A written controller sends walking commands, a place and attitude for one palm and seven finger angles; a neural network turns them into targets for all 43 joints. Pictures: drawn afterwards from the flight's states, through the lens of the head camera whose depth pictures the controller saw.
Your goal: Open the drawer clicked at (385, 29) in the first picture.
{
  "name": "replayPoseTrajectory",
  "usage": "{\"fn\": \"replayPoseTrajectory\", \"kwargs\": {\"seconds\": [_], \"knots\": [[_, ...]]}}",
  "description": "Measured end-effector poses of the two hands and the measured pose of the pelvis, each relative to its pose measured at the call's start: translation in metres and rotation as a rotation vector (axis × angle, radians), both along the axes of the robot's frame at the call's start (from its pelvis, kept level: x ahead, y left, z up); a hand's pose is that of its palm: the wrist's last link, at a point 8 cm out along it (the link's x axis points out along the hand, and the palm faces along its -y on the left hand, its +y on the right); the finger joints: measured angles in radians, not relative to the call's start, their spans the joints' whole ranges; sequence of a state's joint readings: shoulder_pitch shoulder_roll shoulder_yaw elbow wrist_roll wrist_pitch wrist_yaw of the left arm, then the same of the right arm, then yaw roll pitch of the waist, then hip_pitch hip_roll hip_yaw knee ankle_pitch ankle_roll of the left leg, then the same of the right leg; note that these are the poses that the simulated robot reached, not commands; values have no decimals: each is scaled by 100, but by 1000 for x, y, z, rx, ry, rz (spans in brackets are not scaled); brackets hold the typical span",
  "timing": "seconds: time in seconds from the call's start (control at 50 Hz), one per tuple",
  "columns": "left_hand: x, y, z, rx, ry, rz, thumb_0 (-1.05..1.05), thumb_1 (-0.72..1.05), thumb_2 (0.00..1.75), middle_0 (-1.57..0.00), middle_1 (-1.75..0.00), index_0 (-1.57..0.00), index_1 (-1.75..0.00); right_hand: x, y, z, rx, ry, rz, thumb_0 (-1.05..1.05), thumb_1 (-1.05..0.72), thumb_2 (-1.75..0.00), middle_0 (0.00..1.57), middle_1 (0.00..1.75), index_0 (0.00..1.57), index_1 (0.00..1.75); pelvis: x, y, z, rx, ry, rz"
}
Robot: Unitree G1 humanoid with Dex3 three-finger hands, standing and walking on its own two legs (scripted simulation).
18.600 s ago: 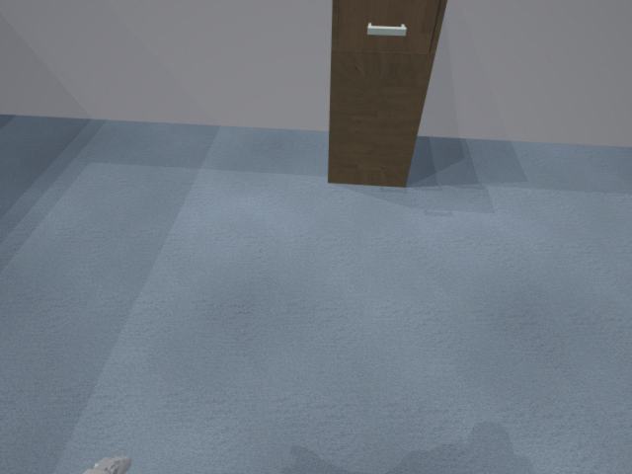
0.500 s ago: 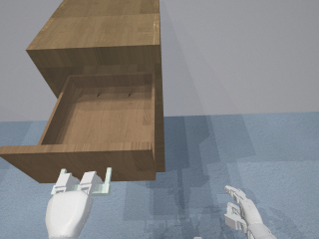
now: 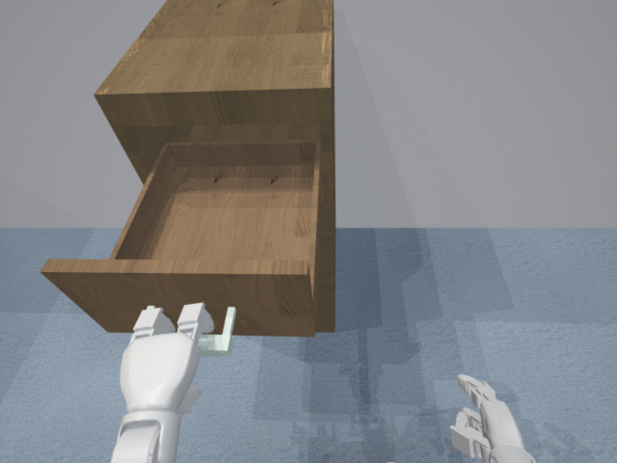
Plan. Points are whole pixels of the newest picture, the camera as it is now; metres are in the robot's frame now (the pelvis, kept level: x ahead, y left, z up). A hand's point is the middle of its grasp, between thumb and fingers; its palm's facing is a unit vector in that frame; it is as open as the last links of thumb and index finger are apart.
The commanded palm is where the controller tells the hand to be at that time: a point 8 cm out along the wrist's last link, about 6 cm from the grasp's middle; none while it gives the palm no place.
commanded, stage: open the thumb to release the handle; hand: left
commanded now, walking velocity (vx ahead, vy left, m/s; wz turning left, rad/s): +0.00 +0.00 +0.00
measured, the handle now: (186, 329) +0.28 +0.20 +0.01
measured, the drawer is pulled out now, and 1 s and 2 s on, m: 0.30 0.30 0.30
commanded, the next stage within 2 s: lift the hand off the handle in 0.10 s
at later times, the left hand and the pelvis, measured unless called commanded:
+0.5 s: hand (181, 367) +0.24 +0.20 -0.02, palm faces +0.03 -0.06 -1.00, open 13.6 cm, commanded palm +0.22 +0.20 +0.03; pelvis -0.02 +0.00 +0.00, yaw +1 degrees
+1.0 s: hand (174, 351) +0.24 +0.20 +0.03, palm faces +0.03 -0.09 -1.00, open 13.3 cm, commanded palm +0.22 +0.20 +0.11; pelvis -0.01 +0.00 +0.02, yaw +0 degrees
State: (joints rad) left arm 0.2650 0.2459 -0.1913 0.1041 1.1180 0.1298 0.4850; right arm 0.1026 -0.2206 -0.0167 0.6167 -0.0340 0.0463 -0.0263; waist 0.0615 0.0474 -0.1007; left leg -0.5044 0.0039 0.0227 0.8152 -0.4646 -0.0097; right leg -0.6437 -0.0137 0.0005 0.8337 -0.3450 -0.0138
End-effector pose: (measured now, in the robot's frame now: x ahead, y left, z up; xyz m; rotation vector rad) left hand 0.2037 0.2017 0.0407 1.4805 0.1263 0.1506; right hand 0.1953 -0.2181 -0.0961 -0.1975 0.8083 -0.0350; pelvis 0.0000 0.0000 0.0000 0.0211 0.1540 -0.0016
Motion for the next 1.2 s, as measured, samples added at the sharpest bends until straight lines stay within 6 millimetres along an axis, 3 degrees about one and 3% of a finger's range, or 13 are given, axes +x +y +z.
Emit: {"fn": "replayPoseTrajectory", "kwargs": {"seconds": [0.12,0.24,0.54,0.7,0.86,1.2], "knots": [[-2,0,-1,2,-1,-12,0,-27,40,-30,-123,-34,-123,7,2,7,-5,-34,19,1,-91,-90,20,30,20,30,-5,-2,1,1,-12,7],[-2,0,-1,9,-4,-15,0,-42,33,-30,-121,-33,-121,1,1,6,-12,-22,17,1,-91,-90,20,30,20,30,-9,-3,2,2,-16,11],[10,3,-2,27,-8,-31,0,-49,31,-31,-120,-35,-126,-33,-8,-11,-29,66,-32,1,-91,-90,20,30,20,30,-17,-1,2,5,-9,14],[11,3,4,15,24,-36,0,-49,30,-32,-120,-38,-125,-39,-7,-8,-25,60,-53,1,-91,-90,20,30,20,30,-20,1,7,6,-33,11],[12,2,24,0,-4,-57,0,-49,30,-34,-121,-41,-123,-30,-3,4,-17,20,-42,1,-91,-90,20,30,20,30,-18,3,14,3,-63,9],[12,4,71,-21,-33,-65,0,-49,30,-37,-122,-42,-122,13,18,31,22,-48,29,1,-91,-90,20,30,20,30,-4,3,29,-2,-127,7]]}}
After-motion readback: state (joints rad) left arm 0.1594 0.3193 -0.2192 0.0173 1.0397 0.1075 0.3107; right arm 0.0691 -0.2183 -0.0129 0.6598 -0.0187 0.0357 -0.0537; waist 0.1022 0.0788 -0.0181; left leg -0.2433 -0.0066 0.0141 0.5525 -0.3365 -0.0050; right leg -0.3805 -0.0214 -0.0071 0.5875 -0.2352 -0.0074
